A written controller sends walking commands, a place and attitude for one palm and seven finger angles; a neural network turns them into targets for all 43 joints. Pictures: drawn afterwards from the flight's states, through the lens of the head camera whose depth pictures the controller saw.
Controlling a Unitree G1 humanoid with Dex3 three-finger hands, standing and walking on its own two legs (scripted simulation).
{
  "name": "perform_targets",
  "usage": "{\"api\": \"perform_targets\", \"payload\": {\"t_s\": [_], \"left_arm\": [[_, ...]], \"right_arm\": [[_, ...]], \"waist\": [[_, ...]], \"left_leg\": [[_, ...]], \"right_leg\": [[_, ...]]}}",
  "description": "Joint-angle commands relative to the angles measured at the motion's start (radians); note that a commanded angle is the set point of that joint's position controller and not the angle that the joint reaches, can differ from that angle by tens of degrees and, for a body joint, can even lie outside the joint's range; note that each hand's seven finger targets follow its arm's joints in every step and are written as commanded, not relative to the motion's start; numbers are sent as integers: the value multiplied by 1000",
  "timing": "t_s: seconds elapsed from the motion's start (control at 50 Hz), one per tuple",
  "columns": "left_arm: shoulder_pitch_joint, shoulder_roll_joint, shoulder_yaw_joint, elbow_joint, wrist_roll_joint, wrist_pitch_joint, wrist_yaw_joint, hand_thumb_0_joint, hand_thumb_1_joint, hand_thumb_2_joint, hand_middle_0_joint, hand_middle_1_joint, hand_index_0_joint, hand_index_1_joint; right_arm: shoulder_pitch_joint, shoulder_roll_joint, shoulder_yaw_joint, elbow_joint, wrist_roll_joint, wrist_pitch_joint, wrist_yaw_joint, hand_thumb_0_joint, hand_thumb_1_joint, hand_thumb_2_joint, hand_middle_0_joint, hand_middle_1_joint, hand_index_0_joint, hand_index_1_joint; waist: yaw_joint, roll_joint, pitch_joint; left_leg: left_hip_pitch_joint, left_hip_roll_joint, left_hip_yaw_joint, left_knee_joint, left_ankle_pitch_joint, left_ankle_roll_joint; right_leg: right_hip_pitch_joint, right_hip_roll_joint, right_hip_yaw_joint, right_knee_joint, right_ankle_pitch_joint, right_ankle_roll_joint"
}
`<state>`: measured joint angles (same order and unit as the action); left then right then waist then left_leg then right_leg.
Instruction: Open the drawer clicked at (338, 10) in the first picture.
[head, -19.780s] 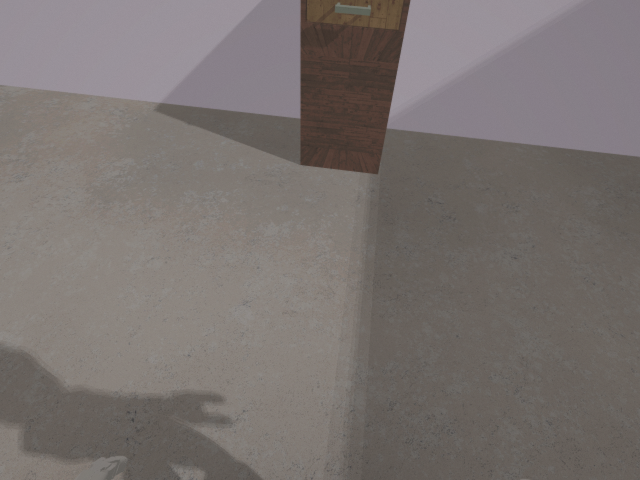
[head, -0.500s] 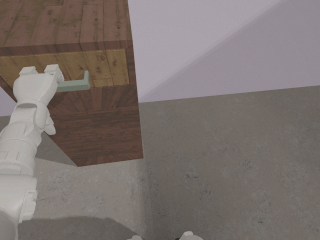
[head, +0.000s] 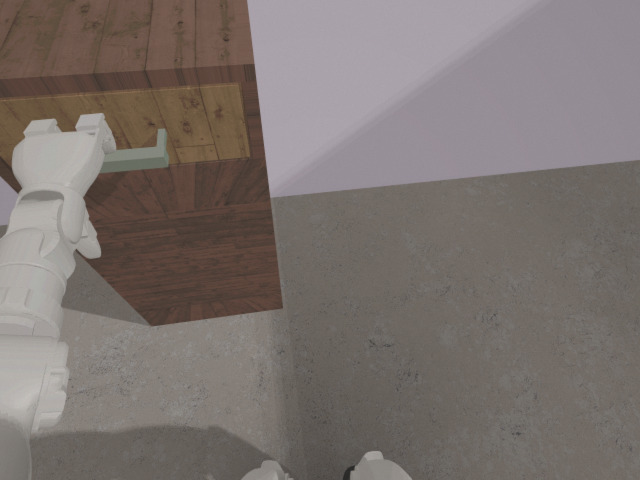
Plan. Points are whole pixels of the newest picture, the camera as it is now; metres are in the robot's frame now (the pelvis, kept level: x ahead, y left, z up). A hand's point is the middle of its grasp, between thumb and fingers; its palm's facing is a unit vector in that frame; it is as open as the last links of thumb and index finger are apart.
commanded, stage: lower the fingers behind the handle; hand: left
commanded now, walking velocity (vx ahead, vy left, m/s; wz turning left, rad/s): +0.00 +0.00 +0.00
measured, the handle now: (119, 149) +0.55 +0.29 +0.04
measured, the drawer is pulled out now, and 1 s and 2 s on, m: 0.00 0.00 0.00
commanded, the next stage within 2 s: lift the fingers back up to retry in 0.08 s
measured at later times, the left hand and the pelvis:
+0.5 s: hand (82, 186) +0.47 +0.31 +0.06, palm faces -0.06 -0.01 -1.00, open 13.9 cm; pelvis +0.01 +0.00 +0.01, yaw +0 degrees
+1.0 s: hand (70, 174) +0.46 +0.31 +0.09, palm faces -0.12 -0.03 -0.99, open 13.9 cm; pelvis +0.03 +0.01 +0.03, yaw +1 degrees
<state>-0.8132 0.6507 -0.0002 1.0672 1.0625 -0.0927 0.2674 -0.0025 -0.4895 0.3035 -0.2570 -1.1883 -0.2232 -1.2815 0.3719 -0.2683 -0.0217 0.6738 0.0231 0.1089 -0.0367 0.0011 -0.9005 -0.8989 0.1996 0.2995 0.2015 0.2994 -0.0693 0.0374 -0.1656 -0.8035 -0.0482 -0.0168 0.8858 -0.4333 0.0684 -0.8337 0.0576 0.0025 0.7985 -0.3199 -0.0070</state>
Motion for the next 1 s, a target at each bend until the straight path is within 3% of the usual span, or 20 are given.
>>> {"api": "perform_targets", "payload": {"t_s": [0.0,0.06,0.08,0.16,0.24,0.3,0.32,0.36,0.44,0.46,0.48,0.54,0.6,0.64,0.7,0.78,0.8,0.84,0.92,0.98], "left_arm": [[-215,164,23,-80,4,-23,-40,0,-500,300,-300,-1200,-300,-1200],[-180,182,34,-58,7,-23,-34,0,-500,300,-300,-1200,-300,-1200],[-197,176,25,-58,13,-23,-33,0,-500,300,-300,-1200,-300,-1200],[-203,220,53,-45,15,-19,-25,0,-500,300,-300,-1200,-300,-1200],[-261,272,88,-106,10,-16,-17,0,-500,300,-300,-1200,-300,-1200],[-321,250,68,-145,5,-13,-17,0,-500,300,-300,-1200,-300,-1200],[-322,285,94,-143,6,-14,-14,0,-500,300,-300,-1200,-300,-1200],[-341,253,75,-187,-1,-20,-13,0,-500,300,-300,-1200,-300,-1200],[-339,276,114,-261,-10,-44,-12,0,-500,300,-300,-1200,-300,-1200],[-331,249,96,-269,-16,-46,-13,0,-500,300,-300,-1200,-300,-1200],[-348,282,124,-297,-14,-53,-11,0,-500,300,-300,-1200,-300,-1200],[-362,275,123,-318,-19,-57,-2,0,-500,300,-300,-1200,-300,-1200],[-359,366,208,-381,-20,-57,16,0,-500,300,-300,-1200,-300,-1200],[-338,299,158,-366,-25,-37,17,0,-500,300,-300,-1200,-300,-1200],[-300,291,151,-323,-35,4,-6,0,-500,300,-300,-1200,-300,-1200],[-265,234,92,-299,-41,38,-63,0,-500,300,-300,-1200,-300,-1200],[-255,244,103,-284,-48,35,-82,0,-500,300,-300,-1200,-300,-1200],[-245,198,61,-291,-53,21,-115,0,-500,300,-300,-1200,-300,-1200],[-295,243,83,-343,-39,-44,-137,0,-500,300,-300,-1200,-300,-1200],[-319,278,136,-462,-34,-108,-107,0,-500,300,-300,-1200,-300,-1200]], "right_arm": [[115,-169,-61,-62,-6,-15,-20,0,-900,-900,200,300,200,300],[107,-171,-55,-63,-4,-15,-20,0,-900,-900,200,300,200,300],[108,-171,-56,-63,-1,-15,-21,0,-900,-900,200,300,200,300],[113,-177,-55,-60,-1,-15,-23,0,-900,-900,200,300,200,300],[115,-175,-57,-60,-2,-14,-24,0,-900,-900,200,300,200,300],[114,-170,-60,-61,-3,-16,-25,0,-900,-900,200,300,200,300],[113,-173,-59,-57,-2,-15,-26,0,-900,-900,200,300,200,300],[110,-166,-61,-64,-3,-19,-25,0,-900,-900,200,300,200,300],[101,-165,-68,-60,-7,-20,-23,0,-900,-900,200,300,200,300],[93,-161,-69,-65,-7,-21,-23,0,-900,-900,200,300,200,300],[93,-164,-70,-60,-8,-21,-24,0,-900,-900,200,300,200,300],[82,-162,-70,-61,-9,-20,-23,0,-900,-900,200,300,200,300],[63,-168,-71,-59,-17,-18,-19,0,-900,-900,200,300,200,300],[61,-159,-71,-60,-13,-16,-13,0,-900,-900,200,300,200,300],[50,-163,-69,-60,-6,-9,-8,0,-900,-900,200,300,200,300],[46,-161,-71,-66,2,-6,-12,0,-900,-900,200,300,200,300],[47,-166,-69,-64,3,-2,-14,0,-900,-900,200,300,200,300],[41,-164,-67,-74,6,1,-19,0,-900,-900,200,300,200,300],[31,-160,-66,-82,5,4,-33,0,-900,-900,200,300,200,300],[30,-148,-77,-90,-7,-2,-32,0,-900,-900,200,300,200,300]], "waist": [[-26,-16,-269],[-21,-14,-227],[-31,-27,-213],[-29,-40,-234],[-16,21,-308],[-33,35,-321],[-24,36,-322],[-24,59,-341],[-7,93,-384],[-9,100,-370],[-5,100,-370],[-6,107,-346],[27,142,-412],[16,147,-389],[21,79,-362],[16,39,-326],[15,5,-313],[10,-21,-277],[8,7,-264],[31,115,-364]], "left_leg": [[160,30,-15,-122,279,-22],[132,27,-11,-125,250,-22],[131,30,-17,-127,240,-23],[118,27,-13,-120,233,-20],[176,28,-16,-131,287,-26],[225,32,-21,-140,318,-28],[230,34,-25,-145,323,-29],[280,36,-32,-153,365,-33],[375,46,-47,-158,496,-52],[383,44,-41,-160,502,-50],[392,48,-46,-165,526,-55],[406,48,-52,-177,558,-58],[452,50,-50,-178,658,-68],[467,51,-48,-179,706,-73],[442,52,-43,-202,698,-71],[456,51,-35,-226,684,-60],[442,52,-34,-236,680,-57],[431,46,-28,-245,639,-47],[432,37,-29,-251,593,-40],[524,42,-42,-221,744,-64]], "right_leg": [[209,5,-12,-83,153,-40],[196,6,-13,-85,133,-39],[180,6,-16,-85,119,-39],[188,5,-11,-81,120,-36],[230,3,-10,-82,152,-36],[232,4,-16,-97,158,-34],[238,4,-16,-97,157,-33],[243,6,-21,-105,168,-34],[259,10,-28,-110,208,-37],[261,10,-26,-120,210,-36],[267,9,-29,-120,219,-37],[273,10,-33,-129,223,-37],[325,8,-29,-122,273,-42],[327,9,-35,-130,296,-38],[382,6,-32,-151,313,-37],[415,1,-28,-184,330,-32],[437,-1,-25,-193,344,-33],[436,-4,-23,-202,343,-30],[427,-6,-12,-207,323,-35],[403,-2,-14,-176,346,-40]]}}
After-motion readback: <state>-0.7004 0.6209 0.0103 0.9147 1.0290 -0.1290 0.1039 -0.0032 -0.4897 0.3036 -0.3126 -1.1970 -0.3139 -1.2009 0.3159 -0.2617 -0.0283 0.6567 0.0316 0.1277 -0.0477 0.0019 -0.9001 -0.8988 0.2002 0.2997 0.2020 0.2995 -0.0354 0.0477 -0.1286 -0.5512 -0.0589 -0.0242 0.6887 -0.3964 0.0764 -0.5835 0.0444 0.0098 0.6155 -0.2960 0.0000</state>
